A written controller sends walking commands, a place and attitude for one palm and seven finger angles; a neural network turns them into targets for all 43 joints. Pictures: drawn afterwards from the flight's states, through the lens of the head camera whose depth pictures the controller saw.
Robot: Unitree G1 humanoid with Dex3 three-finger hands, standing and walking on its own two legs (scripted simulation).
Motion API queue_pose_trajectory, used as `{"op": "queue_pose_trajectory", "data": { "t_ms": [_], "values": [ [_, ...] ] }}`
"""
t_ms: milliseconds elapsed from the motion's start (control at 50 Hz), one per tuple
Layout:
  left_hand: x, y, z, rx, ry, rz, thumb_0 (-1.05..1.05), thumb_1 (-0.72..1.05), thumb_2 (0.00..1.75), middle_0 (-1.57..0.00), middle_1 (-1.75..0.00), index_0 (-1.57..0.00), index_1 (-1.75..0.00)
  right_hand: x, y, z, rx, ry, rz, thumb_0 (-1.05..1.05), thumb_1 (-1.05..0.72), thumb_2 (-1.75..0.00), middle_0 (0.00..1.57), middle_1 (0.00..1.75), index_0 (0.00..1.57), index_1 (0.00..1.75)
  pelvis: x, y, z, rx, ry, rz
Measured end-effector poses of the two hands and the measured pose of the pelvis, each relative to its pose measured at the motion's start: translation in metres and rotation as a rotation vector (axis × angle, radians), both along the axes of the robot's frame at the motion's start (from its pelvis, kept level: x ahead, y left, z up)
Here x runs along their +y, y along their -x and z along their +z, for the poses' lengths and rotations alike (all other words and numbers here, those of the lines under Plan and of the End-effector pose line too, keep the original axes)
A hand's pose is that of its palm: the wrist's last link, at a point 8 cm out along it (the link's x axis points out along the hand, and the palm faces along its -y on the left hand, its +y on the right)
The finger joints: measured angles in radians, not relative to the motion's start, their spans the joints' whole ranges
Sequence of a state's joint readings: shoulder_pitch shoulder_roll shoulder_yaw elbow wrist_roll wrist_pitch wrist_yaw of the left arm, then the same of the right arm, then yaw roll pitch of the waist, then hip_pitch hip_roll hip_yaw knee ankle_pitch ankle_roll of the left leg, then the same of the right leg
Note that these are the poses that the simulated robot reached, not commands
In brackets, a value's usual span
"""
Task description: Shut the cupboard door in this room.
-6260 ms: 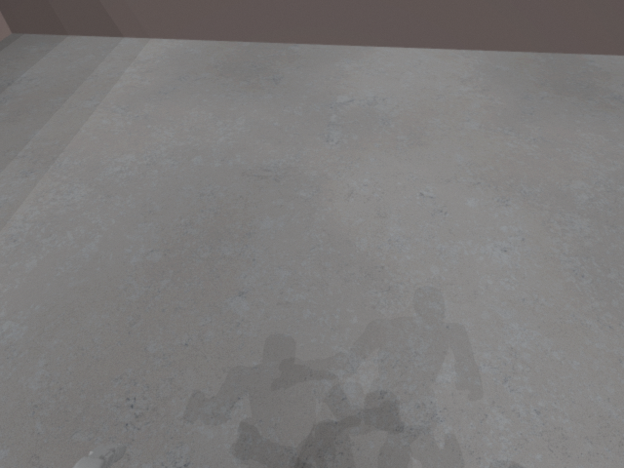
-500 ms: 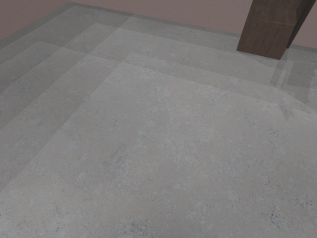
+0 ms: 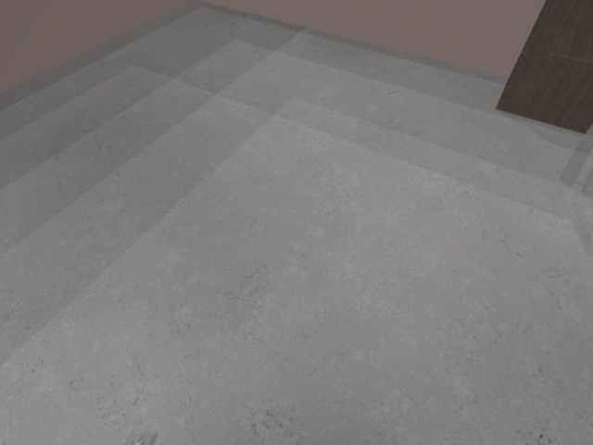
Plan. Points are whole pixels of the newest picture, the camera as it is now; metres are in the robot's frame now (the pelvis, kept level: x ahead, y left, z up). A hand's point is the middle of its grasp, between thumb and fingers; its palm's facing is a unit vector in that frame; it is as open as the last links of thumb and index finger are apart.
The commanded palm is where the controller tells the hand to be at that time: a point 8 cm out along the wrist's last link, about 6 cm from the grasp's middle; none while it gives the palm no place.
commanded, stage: stand and wait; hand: left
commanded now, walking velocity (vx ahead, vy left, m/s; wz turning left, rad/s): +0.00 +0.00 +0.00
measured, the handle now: out of the picture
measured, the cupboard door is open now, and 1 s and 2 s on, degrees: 81 81 81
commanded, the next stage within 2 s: turn or walk to find it in 0.16 s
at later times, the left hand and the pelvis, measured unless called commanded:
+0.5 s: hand out of the picture -0.03 +0.19 -0.18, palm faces +0.21 -0.95 -0.22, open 7.3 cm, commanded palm none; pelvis -0.02 -0.01 -0.01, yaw +9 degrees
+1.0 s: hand out of the picture -0.01 +0.18 -0.15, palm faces +0.32 -0.90 -0.29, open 7.4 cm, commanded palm none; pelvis -0.05 -0.04 -0.01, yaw +19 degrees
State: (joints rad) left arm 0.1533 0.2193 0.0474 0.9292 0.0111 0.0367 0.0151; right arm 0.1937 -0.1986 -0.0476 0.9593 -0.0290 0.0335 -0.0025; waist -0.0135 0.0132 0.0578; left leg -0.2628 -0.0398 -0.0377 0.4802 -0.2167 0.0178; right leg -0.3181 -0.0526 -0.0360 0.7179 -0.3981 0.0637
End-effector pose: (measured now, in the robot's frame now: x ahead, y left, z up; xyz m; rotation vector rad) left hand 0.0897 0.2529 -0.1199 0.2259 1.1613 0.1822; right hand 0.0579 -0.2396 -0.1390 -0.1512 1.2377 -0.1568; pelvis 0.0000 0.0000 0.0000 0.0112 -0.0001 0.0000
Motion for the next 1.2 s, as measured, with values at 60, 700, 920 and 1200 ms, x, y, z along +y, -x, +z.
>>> {"op": "queue_pose_trajectory", "data": {
  "t_ms": [60, 700, 920, 1200],
  "values": [
    [-0.018, 0.003, 0.001, -0.023, -0.015, -0.005, 0.01, 0.91, 0.90, -0.19, -0.29, -0.20, -0.30, -0.013, 0.013, -0.015, 0.028, -0.026, -0.015, 0.01, -0.91, -0.90, 0.20, 0.30, 0.20, 0.30, -0.013, 0.001, -0.006, -0.006, -0.010, 0.004],
    [0.011, 0.152, -0.021, 0.157, 0.069, 0.287, 0.01, 0.91, 0.90, -0.19, -0.29, -0.20, -0.30, 0.030, -0.030, 0.019, -0.025, 0.049, 0.244, 0.00, -0.91, -0.90, 0.20, 0.30, 0.20, 0.30, 0.009, 0.035, 0.005, -0.017, 0.027, 0.206],
    [-0.008, 0.120, -0.001, 0.018, 0.000, 0.290, 0.01, 0.91, 0.90, -0.19, -0.29, -0.20, -0.30, 0.000, -0.018, -0.003, 0.015, -0.001, 0.270, 0.00, -0.91, -0.90, 0.20, 0.30, 0.20, 0.30, -0.023, 0.044, 0.000, 0.008, 0.003, 0.285],
    [-0.066, 0.170, 0.009, 0.030, 0.007, 0.419, 0.01, 0.91, 0.90, -0.20, -0.30, -0.20, -0.30, -0.045, -0.021, -0.009, 0.123, 0.016, 0.361, 0.01, -0.91, -0.90, 0.20, 0.30, 0.20, 0.30, -0.054, 0.045, 0.004, -0.007, -0.031, 0.428]
  ]
}}
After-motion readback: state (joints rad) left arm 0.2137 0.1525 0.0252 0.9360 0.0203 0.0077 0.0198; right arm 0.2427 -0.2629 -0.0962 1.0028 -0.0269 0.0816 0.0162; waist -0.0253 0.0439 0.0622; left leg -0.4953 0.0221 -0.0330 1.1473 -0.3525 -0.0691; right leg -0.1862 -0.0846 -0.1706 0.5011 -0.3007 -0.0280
